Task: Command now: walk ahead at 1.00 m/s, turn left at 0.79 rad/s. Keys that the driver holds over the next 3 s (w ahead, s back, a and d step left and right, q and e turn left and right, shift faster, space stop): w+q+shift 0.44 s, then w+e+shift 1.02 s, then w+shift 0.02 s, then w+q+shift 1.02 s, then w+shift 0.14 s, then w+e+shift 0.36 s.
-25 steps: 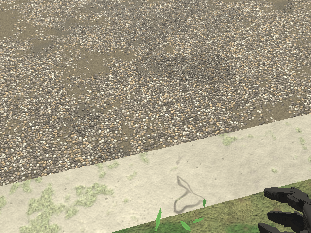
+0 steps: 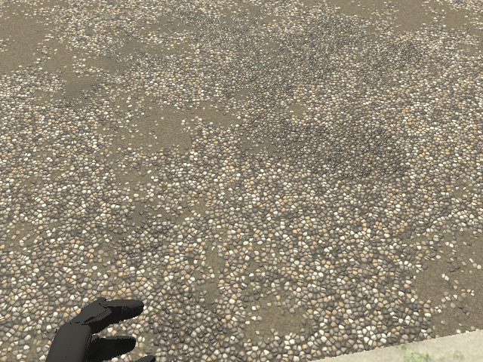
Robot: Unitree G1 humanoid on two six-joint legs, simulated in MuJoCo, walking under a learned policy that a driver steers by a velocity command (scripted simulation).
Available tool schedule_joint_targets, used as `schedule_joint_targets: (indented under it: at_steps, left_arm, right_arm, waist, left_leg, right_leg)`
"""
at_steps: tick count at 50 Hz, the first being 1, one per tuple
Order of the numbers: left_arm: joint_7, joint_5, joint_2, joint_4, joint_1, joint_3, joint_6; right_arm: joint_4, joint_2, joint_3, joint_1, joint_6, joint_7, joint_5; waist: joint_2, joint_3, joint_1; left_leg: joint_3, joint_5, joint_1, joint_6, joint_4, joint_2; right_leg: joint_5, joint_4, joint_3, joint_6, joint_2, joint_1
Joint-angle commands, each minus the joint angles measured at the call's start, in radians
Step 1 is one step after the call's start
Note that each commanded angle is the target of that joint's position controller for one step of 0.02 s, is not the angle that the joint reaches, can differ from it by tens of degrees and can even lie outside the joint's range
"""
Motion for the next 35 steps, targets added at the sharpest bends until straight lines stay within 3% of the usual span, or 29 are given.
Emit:
schedule_joint_targets:
  at_steps: [1,3,4,5,6,7,8,9,10,11,12,13,15,17,18,19,20,21,22,23,24,25,26,27,29,31,32,34,35]
  left_arm:
    - [0.003,-0.001,0.049,-0.093,-0.039,0.016,-0.008]
    - [0.008,-0.026,0.092,-0.139,-0.083,0.037,-0.017]
    - [0.017,-0.007,0.11,-0.135,-0.033,0.045,-0.012]
    - [0.015,-0.007,0.109,-0.152,0.013,0.049,-0.012]
    - [0.011,-0.015,0.128,-0.136,0.146,0.059,-0.012]
    - [0.001,-0.014,0.183,-0.099,0.323,0.074,-0.007]
    - [-0.03,-0.019,0.148,-0.106,0.272,0.055,-0.003]
    - [-0.025,-0.057,0.114,-0.144,0.203,0.05,0.014]
    - [-0.009,-0.062,0.114,-0.164,0.185,0.057,0.03]
    - [-0.001,-0.03,0.134,-0.134,0.174,0.06,0.046]
    - [-0.004,0.005,0.127,-0.126,0.12,0.049,0.042]
    - [-0.01,0.019,0.123,-0.116,0.083,0.043,0.04]
    - [-0.029,0.012,0.102,-0.086,0.033,0.03,0.049]
    - [-0.03,0.003,0.173,-0.04,0.049,0.051,0.064]
    - [-0.021,-0.008,0.228,-0.008,0.071,0.067,0.073]
    - [-0.017,-0.012,0.238,-0.005,0.044,0.066,0.079]
    - [-0.014,0.01,0.223,-0.026,-0.024,0.058,0.085]
    - [-0.016,0.002,0.217,-0.034,-0.061,0.05,0.09]
    - [-0.026,0.004,0.211,-0.063,-0.132,0.036,0.094]
    - [-0.035,0.021,0.199,-0.088,-0.092,0.022,0.098]
    - [-0.045,0.044,0.186,-0.108,-0.049,0.0,0.094]
    - [-0.059,0.043,0.155,-0.132,-0.016,-0.033,0.077]
    - [-0.07,0.029,0.178,-0.138,-0.014,-0.037,0.069]
    - [-0.073,0.019,0.199,-0.144,-0.009,-0.038,0.064]
    - [-0.065,0.024,0.189,-0.142,0.025,-0.053,0.058]
    - [-0.064,0.022,0.199,-0.142,0.03,-0.065,0.056]
    - [-0.068,0.024,0.231,-0.168,-0.026,-0.065,0.059]
    - [-0.059,0.014,0.211,-0.197,-0.064,-0.074,0.08]
    - [-0.053,0.004,0.207,-0.217,-0.057,-0.077,0.092]
  right_arm:
    - [-0.086,-0.164,-0.054,-0.076,-0.004,-0.018,0.027]
    - [-0.081,-0.171,-0.06,-0.067,0.009,-0.024,0.027]
    - [-0.081,-0.178,-0.054,-0.096,0.029,-0.03,-0.011]
    - [-0.09,-0.17,-0.05,-0.127,0.048,-0.037,-0.029]
    - [-0.13,-0.177,-0.043,-0.197,0.062,-0.035,-0.037]
    - [-0.181,-0.163,-0.032,-0.219,0.065,-0.03,-0.037]
    - [-0.173,-0.068,-0.006,-0.04,0.061,-0.02,0.016]
    - [-0.169,-0.13,-0.015,-0.036,0.046,0.002,0.027]
    - [-0.208,-0.194,-0.027,-0.183,0.052,0.002,0.033]
    - [-0.234,-0.205,-0.022,-0.255,0.072,-0.011,0.011]
    - [-0.247,-0.203,-0.017,-0.263,0.089,-0.027,-0.025]
    - [-0.258,-0.172,-0.004,-0.231,0.103,-0.029,-0.037]
    - [-0.296,-0.133,0.022,-0.257,0.114,-0.023,-0.041]
    - [-0.317,-0.127,0.046,-0.325,0.092,-0.01,-0.041]
    - [-0.328,-0.133,0.044,-0.34,0.094,0.0,-0.039]
    - [-0.332,-0.153,0.039,-0.336,0.097,0.009,-0.037]
    - [-0.339,-0.168,0.031,-0.354,0.101,0.012,-0.046]
    - [-0.352,-0.18,0.026,-0.353,0.107,0.015,-0.048]
    - [-0.383,-0.175,0.031,-0.369,0.11,0.023,-0.063]
    - [-0.41,-0.2,0.035,-0.426,0.103,0.027,-0.061]
    - [-0.435,-0.221,0.041,-0.464,0.098,0.032,-0.063]
    - [-0.475,-0.236,0.057,-0.573,0.094,0.034,-0.076]
    - [-0.491,-0.243,0.059,-0.62,0.091,0.033,-0.075]
    - [-0.498,-0.248,0.062,-0.639,0.083,0.034,-0.076]
    - [-0.485,-0.245,0.067,-0.676,0.061,0.031,-0.064]
    - [-0.483,-0.223,0.083,-0.678,0.05,0.028,-0.079]
    - [-0.487,-0.208,0.091,-0.649,0.045,0.031,-0.088]
    - [-0.489,-0.214,0.097,-0.659,0.028,0.041,-0.118]
    - [-0.486,-0.226,0.096,-0.663,0.027,0.042,-0.113]
  waist:
    - [0.03,-0.071,0.036]
    - [0.073,-0.079,0.023]
    - [0.127,-0.109,0.066]
    - [0.148,-0.137,0.102]
    - [0.108,-0.207,0.189]
    - [-0.059,-0.344,0.243]
    - [-0.461,-0.486,0.137]
    - [-0.395,-0.408,0.116]
    - [-0.212,-0.251,0.152]
    - [-0.049,-0.117,0.139]
    - [-0.025,-0.029,0.093]
    - [-0.057,-0.013,0.052]
    - [-0.087,-0.021,0.014]
    - [-0.073,-0.133,0.052]
    - [-0.097,-0.199,0.06]
    - [-0.072,-0.23,0.048]
    - [-0.059,-0.219,0.04]
    - [-0.036,-0.2,0.023]
    - [-0.002,-0.118,0.004]
    - [0.139,-0.128,0.038]
    - [0.275,-0.182,0.053]
    - [0.346,-0.257,0.089]
    - [0.304,-0.301,0.082]
    - [0.231,-0.324,0.078]
    - [0.168,-0.371,0.094]
    - [0.1,-0.381,0.069]
    - [-0.011,-0.35,0.023]
    - [-0.037,-0.307,0.022]
    - [-0.005,-0.287,0.038]
  left_leg:
    - [-0.223,0.656,-0.274,0.045,-0.039,0.148]
    - [-0.306,0.596,-0.175,0.028,-0.03,0.143]
    - [-0.324,0.799,-0.114,0.022,0.048,0.149]
    - [-0.316,0.86,-0.087,0.013,0.119,0.142]
    - [-0.296,0.837,-0.097,-0.002,0.281,0.126]
    - [-0.228,0.514,-0.19,-0.052,0.621,0.067]
    - [-0.193,-0.289,-0.354,-0.113,0.939,-0.023]
    - [-0.148,-0.319,-0.499,-0.13,1.041,0.085]
    - [-0.094,-0.252,-0.55,-0.152,1.068,0.141]
    - [-0.042,-0.203,-0.533,-0.151,1.02,0.164]
    - [-0.036,-0.191,-0.485,-0.154,0.951,0.19]
    - [-0.033,-0.212,-0.441,-0.156,0.888,0.227]
    - [0.003,-0.268,-0.422,-0.149,0.627,0.298]
    - [0.051,-0.051,-0.328,-0.118,0.361,0.326]
    - [0.097,0.086,-0.29,-0.097,0.384,0.309]
    - [0.103,0.142,-0.248,-0.074,0.342,0.309]
    - [0.133,0.253,-0.175,-0.077,0.414,0.281]
    - [0.13,0.25,-0.146,-0.065,0.36,0.276]
    - [0.143,0.284,-0.151,-0.063,0.295,0.253]
    - [0.108,0.495,-0.099,-0.043,0.182,0.254]
    - [0.008,0.641,-0.026,0.005,0.099,0.262]
    - [-0.163,0.604,-0.005,0.076,0.021,0.358]
    - [-0.199,0.587,-0.001,0.086,-0.024,0.417]
    - [-0.176,0.611,0.014,0.06,-0.014,0.43]
    - [-0.107,0.696,0.081,0.001,0.051,0.43]
    - [-0.039,0.659,0.089,-0.042,0.084,0.411]
    - [0.007,0.615,0.111,-0.083,0.086,0.365]
    - [0.043,0.556,0.124,-0.123,0.077,0.355]
    - [0.05,0.604,0.136,-0.14,0.07,0.352]
  right_leg:
    - [0.28,-0.199,-0.125,0.008,0.119,0.346]
    - [0.247,-0.291,-0.088,0.003,0.143,0.384]
    - [0.248,-0.255,-0.075,0.007,0.143,0.453]
    - [0.246,-0.267,-0.081,0.012,0.146,0.524]
    - [0.333,-0.289,-0.046,-0.004,0.093,0.693]
    - [0.435,-0.26,0.103,-0.084,-0.086,0.926]
    - [0.407,-0.29,0.475,-0.288,-0.337,1.063]
    - [0.168,-0.365,0.592,-0.297,-0.391,0.973]
    - [0.019,-0.406,0.485,-0.245,-0.349,0.826]
    - [0.064,-0.438,0.329,-0.199,-0.281,0.662]
    - [0.247,-0.43,0.212,-0.195,-0.244,0.492]
    - [0.352,-0.421,0.145,-0.183,-0.221,0.425]
    - [0.533,-0.421,0.044,-0.163,-0.223,0.392]
    - [0.466,-0.402,-0.052,-0.132,-0.198,0.463]
    - [0.421,-0.39,-0.076,-0.127,-0.215,0.508]
    - [0.302,-0.376,-0.097,-0.106,-0.22,0.51]
    - [0.235,-0.35,-0.144,-0.099,-0.224,0.441]
    - [0.12,-0.333,-0.183,-0.071,-0.207,0.416]
    - [0.137,-0.28,-0.21,-0.054,-0.191,0.377]
    - [0.066,-0.195,-0.257,-0.004,-0.09,0.38]
    - [-0.074,-0.072,-0.275,0.056,0.009,0.349]
    - [-0.298,-0.029,-0.218,0.099,0.049,0.317]
    - [-0.465,0.008,-0.157,0.113,0.045,0.309]
    - [-0.466,-0.007,-0.123,0.117,0.037,0.324]
    - [-0.302,-0.162,-0.096,0.107,-0.013,0.377]
    - [0.016,-0.295,-0.074,0.078,-0.024,0.459]
    - [0.126,-0.319,-0.025,0.058,-0.034,0.426]
    - [0.14,-0.365,0.01,0.043,-0.034,0.405]
    - [0.135,-0.382,0.013,0.056,-0.026,0.387]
